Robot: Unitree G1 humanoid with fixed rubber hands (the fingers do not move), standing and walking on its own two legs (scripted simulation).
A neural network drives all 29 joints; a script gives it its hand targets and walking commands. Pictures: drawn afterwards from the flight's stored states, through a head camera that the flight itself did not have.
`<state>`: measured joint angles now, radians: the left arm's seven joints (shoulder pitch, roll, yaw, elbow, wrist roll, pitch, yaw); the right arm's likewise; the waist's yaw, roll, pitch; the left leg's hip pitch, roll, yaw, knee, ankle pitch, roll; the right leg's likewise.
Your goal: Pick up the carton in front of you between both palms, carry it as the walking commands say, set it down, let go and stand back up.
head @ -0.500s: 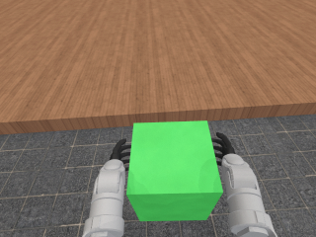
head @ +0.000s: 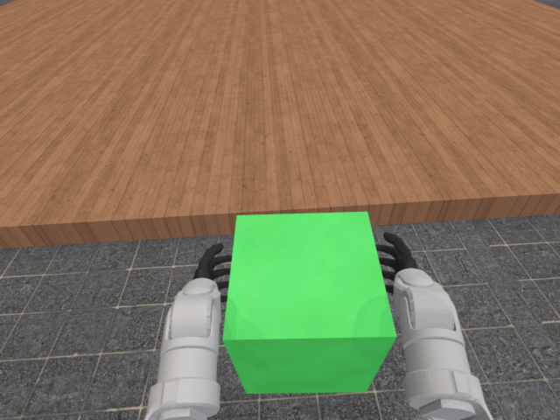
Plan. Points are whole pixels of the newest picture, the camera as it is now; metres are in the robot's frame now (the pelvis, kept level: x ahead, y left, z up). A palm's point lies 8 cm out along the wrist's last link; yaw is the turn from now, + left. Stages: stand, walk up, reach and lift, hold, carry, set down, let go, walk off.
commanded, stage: hold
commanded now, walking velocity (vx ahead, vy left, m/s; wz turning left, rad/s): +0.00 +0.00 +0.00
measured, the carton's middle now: (304, 307) +0.30 +0.00 -0.03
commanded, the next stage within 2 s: carry in 0.80 s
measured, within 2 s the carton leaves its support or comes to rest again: neither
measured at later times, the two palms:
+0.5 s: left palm (205, 287) +0.29 +0.15 +0.05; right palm (404, 278) +0.29 -0.15 +0.06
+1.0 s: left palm (216, 268) +0.31 +0.13 +0.06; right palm (412, 264) +0.31 -0.17 +0.06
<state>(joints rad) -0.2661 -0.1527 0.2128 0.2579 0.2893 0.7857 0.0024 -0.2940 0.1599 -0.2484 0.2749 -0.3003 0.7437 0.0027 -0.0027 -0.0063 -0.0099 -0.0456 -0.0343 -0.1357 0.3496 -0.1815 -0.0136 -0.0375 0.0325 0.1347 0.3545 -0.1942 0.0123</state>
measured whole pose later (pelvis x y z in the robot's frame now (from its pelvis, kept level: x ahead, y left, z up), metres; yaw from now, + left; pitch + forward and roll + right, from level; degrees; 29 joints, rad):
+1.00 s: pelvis +0.03 -0.01 -0.01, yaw -2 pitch +1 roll +0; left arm -0.18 -0.14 0.14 0.01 0.19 0.85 0.04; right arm -0.21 0.14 -0.15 0.02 -0.21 0.83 -0.04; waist 0.01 0.03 -0.13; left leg -0.24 0.03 -0.05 0.52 -0.31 -0.02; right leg -0.24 0.00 0.00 0.52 -0.31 0.00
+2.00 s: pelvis +0.59 -0.05 -0.03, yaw -2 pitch +3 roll +0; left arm 0.04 -0.13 0.03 -0.66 -0.03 1.18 0.17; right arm 0.06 0.13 -0.05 -0.68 0.02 1.15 -0.17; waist 0.03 -0.01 -0.12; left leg -0.53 0.05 0.22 0.53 -0.09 0.05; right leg 0.08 -0.05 -0.20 0.37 -0.49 0.02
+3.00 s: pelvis +1.26 -0.04 +0.02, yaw -2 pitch +4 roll +3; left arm -0.39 -0.15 0.29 -0.31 -0.01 1.07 0.19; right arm -0.49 0.15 -0.22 -0.21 -0.02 1.06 -0.21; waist -0.08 0.02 0.04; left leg -0.88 -0.04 0.21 1.15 -0.34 0.15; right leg -0.07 -0.08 -0.10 0.73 -0.21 -0.04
